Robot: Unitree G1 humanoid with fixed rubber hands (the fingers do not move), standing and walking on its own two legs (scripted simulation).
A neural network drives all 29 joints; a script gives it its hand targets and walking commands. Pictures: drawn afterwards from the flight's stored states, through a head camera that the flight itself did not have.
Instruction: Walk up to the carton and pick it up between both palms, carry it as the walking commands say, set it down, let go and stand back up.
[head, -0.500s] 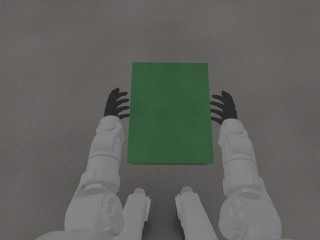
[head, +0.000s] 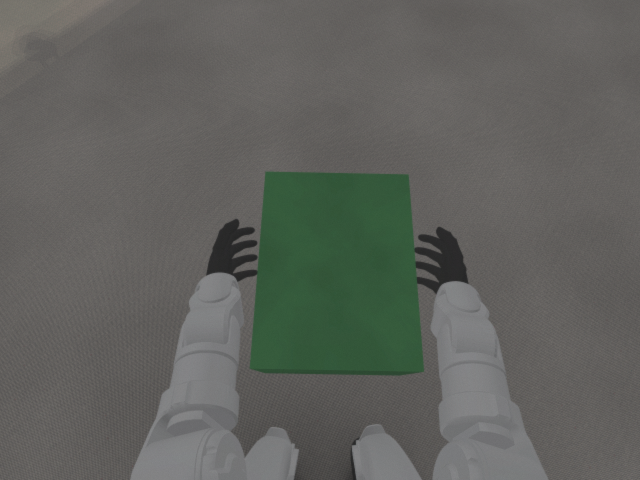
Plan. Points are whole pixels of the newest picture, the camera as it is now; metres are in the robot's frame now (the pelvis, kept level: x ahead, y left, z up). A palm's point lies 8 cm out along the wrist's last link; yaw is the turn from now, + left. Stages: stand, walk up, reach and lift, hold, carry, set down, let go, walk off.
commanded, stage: reach and lift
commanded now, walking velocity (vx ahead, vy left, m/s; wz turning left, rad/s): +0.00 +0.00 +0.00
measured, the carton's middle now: (334, 276) +0.40 -0.01 -0.12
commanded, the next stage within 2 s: hold in 2.00 s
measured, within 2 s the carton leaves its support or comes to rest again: neither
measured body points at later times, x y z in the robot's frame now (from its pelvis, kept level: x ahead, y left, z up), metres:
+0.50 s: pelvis +0.02 +0.00 +0.05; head +0.07 +0.00 +0.49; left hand +0.36 +0.15 +0.03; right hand +0.35 -0.16 +0.03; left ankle +0.03 +0.13 -0.68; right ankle +0.04 -0.12 -0.68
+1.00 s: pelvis +0.03 +0.00 +0.07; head -0.01 +0.00 +0.51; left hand +0.34 +0.15 +0.10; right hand +0.33 -0.16 +0.10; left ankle +0.03 +0.13 -0.68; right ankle +0.04 -0.12 -0.68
